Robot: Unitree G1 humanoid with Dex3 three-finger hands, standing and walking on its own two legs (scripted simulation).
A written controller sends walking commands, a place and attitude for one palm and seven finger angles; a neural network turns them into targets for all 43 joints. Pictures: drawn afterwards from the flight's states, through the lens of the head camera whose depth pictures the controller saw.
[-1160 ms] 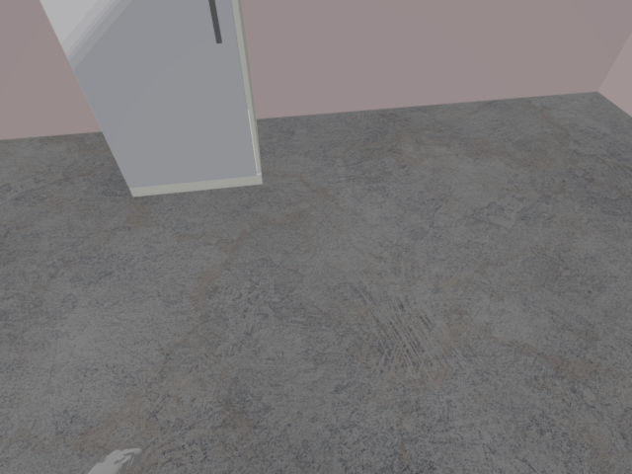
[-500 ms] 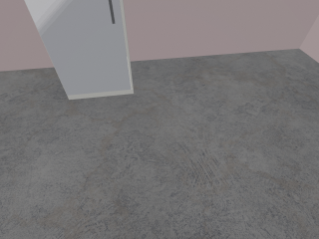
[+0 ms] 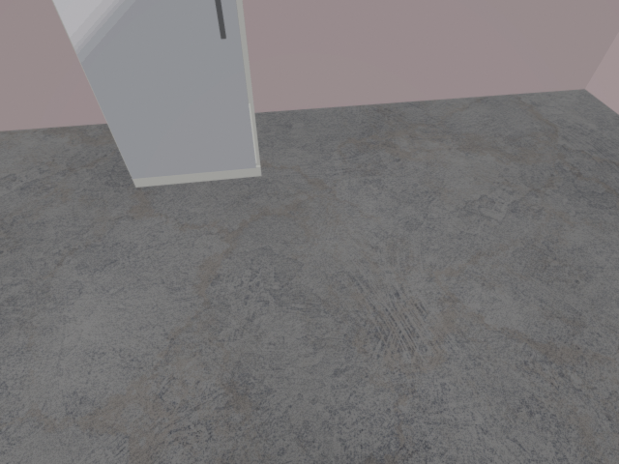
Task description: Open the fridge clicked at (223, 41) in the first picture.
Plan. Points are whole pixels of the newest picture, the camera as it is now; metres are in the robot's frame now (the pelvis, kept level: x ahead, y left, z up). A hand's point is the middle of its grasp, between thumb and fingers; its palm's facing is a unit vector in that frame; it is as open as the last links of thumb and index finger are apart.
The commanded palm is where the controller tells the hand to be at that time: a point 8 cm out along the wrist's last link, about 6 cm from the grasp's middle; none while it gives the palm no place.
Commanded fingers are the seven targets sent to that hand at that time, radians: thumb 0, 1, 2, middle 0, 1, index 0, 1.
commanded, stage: look at it before walking up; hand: right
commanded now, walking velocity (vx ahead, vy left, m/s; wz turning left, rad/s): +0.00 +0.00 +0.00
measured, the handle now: out of the picture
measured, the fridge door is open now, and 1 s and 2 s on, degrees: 0 0 0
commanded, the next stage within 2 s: walk to a spot facing it in 0.48 s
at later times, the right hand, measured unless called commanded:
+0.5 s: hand out of the picture +0.09 -0.25 -0.16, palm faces -0.04 +0.94 -0.33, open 7.4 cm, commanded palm none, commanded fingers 0.00 -0.90 -0.90 0.20 0.30 0.20 0.30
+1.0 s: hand out of the picture +0.10 -0.16 -0.18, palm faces -0.11 +0.97 -0.24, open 7.3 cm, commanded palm none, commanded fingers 0.00 -0.90 -0.90 0.20 0.30 0.20 0.30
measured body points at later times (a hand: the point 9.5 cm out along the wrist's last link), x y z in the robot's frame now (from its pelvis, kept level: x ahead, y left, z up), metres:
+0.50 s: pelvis +0.01 +0.00 +0.00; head +0.02 -0.01 +0.45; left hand +0.10 +0.29 -0.13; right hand +0.10 -0.30 -0.13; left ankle +0.01 +0.12 -0.74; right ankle +0.01 -0.12 -0.74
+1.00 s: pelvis +0.07 +0.04 -0.02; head +0.08 +0.06 +0.43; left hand +0.04 +0.30 -0.18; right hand +0.11 -0.21 -0.16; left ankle +0.06 +0.12 -0.75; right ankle +0.02 -0.11 -0.70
